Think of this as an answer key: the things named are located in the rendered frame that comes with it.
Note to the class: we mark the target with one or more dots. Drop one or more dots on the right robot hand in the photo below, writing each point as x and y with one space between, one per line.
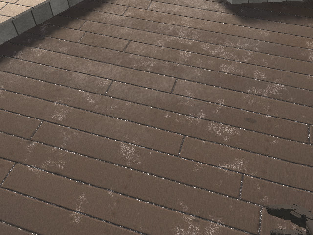
296 213

